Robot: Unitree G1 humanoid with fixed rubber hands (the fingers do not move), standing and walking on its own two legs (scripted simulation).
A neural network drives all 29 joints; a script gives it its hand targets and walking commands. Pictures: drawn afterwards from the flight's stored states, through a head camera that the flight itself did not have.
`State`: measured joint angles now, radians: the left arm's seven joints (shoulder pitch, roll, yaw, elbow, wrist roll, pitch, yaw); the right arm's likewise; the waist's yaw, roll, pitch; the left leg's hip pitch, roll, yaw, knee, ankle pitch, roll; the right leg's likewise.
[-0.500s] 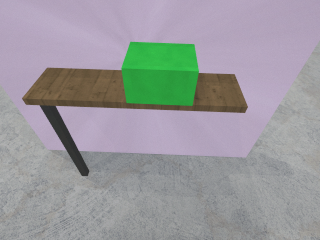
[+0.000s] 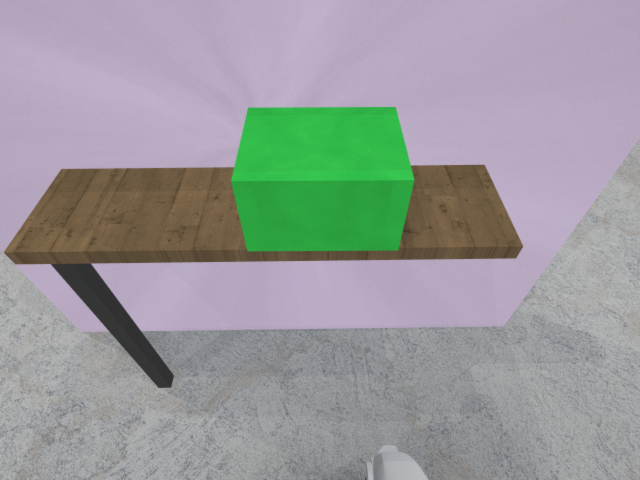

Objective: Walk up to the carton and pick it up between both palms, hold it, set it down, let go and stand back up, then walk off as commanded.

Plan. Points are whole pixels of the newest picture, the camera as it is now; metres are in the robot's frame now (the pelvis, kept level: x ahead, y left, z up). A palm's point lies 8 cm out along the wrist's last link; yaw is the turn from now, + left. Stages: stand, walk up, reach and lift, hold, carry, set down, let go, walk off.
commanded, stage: walk up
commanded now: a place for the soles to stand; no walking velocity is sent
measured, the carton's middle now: (322, 178) +0.60 +0.01 +0.04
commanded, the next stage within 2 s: none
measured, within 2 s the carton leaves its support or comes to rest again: neither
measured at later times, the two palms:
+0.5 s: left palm (121, 470) +0.17 +0.28 -0.10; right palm (585, 442) +0.21 -0.36 -0.12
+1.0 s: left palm (118, 450) +0.20 +0.29 -0.11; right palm (521, 384) +0.29 -0.30 -0.12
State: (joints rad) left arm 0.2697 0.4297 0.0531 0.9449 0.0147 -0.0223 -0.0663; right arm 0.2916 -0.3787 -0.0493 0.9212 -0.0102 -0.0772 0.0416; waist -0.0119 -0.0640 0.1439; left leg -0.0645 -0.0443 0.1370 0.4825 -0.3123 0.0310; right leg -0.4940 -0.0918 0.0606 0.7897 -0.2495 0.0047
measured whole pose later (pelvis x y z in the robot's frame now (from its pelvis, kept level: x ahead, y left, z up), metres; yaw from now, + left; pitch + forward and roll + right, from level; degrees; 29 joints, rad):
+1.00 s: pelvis +0.15 -0.02 +0.00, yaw +2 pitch -4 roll +0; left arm 0.15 0.37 0.00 1.08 0.01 -0.02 -0.01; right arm 0.07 -0.35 0.01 1.01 0.00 -0.02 0.01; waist 0.03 0.05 0.08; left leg -0.30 0.05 0.06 0.60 -0.23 0.00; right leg -0.23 -0.03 -0.09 0.61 -0.31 -0.01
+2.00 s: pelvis +0.14 -0.02 +0.01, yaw +1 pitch -3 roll +0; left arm 0.10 0.34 0.01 1.17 0.01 0.00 -0.02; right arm 0.05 -0.35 -0.02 1.14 0.00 0.00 0.03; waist 0.01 0.02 0.08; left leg -0.24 0.04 0.08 0.40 -0.11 0.01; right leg -0.18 -0.02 -0.08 0.41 -0.18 0.00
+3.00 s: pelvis +0.18 -0.04 +0.02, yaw -1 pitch -5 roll +1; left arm 0.29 0.33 0.09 0.15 -0.09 0.44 -0.02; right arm 0.32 -0.18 -0.02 0.28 0.07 0.17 0.01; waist 0.05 -0.05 0.15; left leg -0.10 0.06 0.09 0.35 -0.15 -0.03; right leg -0.07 0.00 -0.05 0.40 -0.23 -0.02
